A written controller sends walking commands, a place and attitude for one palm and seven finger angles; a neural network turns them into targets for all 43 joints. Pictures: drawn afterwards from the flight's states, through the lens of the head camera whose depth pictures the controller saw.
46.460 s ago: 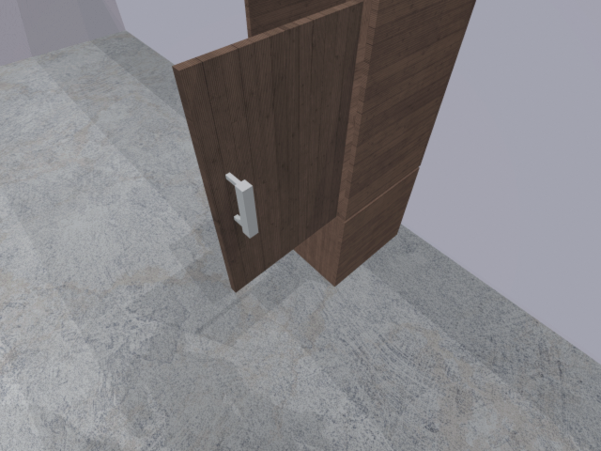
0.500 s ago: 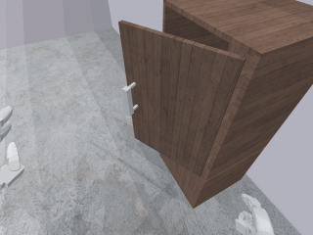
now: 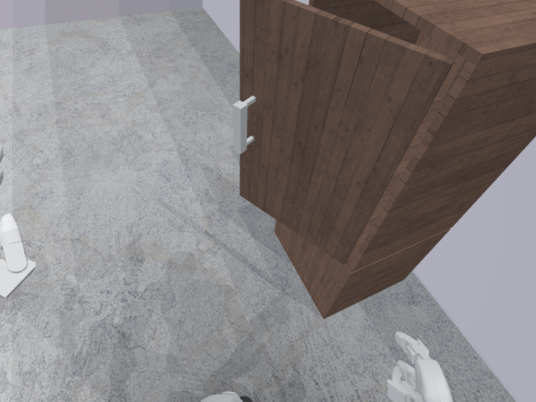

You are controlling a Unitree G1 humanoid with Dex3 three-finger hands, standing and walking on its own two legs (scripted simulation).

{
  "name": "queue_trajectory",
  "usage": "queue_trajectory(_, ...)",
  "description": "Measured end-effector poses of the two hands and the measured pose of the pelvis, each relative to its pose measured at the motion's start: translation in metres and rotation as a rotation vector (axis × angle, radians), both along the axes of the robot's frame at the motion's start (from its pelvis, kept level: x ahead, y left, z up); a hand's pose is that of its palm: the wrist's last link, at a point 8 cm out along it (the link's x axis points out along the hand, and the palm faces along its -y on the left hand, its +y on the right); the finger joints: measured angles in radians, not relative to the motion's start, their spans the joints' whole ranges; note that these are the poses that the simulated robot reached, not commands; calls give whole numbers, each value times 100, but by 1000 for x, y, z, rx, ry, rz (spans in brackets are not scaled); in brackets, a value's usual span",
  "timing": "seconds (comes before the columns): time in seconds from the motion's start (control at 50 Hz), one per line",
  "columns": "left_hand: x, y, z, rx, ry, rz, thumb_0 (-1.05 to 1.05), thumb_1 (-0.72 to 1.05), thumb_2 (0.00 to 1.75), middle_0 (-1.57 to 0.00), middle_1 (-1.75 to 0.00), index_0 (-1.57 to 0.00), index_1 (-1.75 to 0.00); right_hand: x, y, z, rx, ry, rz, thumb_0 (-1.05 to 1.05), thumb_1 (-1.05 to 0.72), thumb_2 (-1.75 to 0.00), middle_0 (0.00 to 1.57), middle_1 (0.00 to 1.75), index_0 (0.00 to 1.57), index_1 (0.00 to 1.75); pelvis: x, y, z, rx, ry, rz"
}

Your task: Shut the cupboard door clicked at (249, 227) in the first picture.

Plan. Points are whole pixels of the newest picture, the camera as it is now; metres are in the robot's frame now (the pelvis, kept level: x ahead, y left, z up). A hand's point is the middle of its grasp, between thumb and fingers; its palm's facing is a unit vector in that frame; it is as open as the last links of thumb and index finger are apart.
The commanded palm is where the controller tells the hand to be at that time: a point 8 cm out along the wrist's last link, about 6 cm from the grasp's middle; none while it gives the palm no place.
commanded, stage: step back with the hand held close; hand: left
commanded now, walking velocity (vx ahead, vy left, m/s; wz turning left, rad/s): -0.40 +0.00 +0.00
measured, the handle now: (245, 124) +0.69 +0.10 -0.02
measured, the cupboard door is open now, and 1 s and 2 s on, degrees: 27 27 27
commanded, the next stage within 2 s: stop stepping back and stand still in 0.54 s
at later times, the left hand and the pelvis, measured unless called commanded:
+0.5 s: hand out of the picture +0.13 +0.28 +0.18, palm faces +0.46 -0.79 -0.40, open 7.4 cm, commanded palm +0.06 +0.30 +0.19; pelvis -0.07 +0.00 -0.01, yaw +2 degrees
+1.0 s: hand out of the picture -0.01 +0.34 +0.18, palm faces +0.50 -0.83 -0.26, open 7.4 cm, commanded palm -0.12 +0.38 +0.19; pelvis -0.22 +0.06 -0.01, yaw +7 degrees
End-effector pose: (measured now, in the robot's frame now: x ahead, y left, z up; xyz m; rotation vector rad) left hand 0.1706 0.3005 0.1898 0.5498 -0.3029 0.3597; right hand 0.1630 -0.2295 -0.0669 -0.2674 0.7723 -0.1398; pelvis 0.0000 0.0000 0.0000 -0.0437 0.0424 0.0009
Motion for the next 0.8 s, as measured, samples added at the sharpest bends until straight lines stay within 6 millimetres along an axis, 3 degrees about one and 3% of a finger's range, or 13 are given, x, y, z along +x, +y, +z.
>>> queue_trajectory(0.26,-53,-22,8,32,-4,-24,1,88,90,-21,-31,-22,-30,-45,-33,4,-5,-18,-36,1,-90,-90,20,30,20,30,-41,-21,1,-1,5,10)
queue_trajectory(0.4,-77,-12,3,-19,-87,-12,1,88,90,-21,-31,-22,-30,-73,-41,6,-71,-5,-77,1,-90,-90,20,30,20,30,-52,-12,-4,-26,-40,41)
queue_trajectory(0.56,-100,23,7,10,-97,16,1,88,90,-21,-31,-22,-30,-90,-7,15,-65,-40,-25,1,-90,-90,20,30,20,30,-89,2,0,-84,-25,60)
queue_trajectory(0.64,-133,23,15,11,-97,-4,1,88,90,-21,-31,-21,-30,-96,18,18,-15,-76,40,1,-90,-90,20,30,20,30,-111,6,1,-84,18,56)
queue_trajectory(0.7,-162,17,13,42,-96,-25,1,89,90,-21,-31,-21,-30,-101,32,14,12,-122,85,1,-90,-90,20,30,20,30,-133,7,-8,-44,36,23)
queue_trajectory(0.74,-179,17,8,32,-96,-35,1,89,90,-21,-31,-21,-30,-111,38,9,11,-123,99,1,-90,-90,20,30,20,30,-148,12,-11,-58,6,14)
queue_trajectory(0.8,-197,29,4,-7,-124,-9,1,88,90,-21,-31,-22,-30,-137,45,7,-6,-85,82,1,-90,-90,20,30,20,30,-152,21,-10,-48,-38,9)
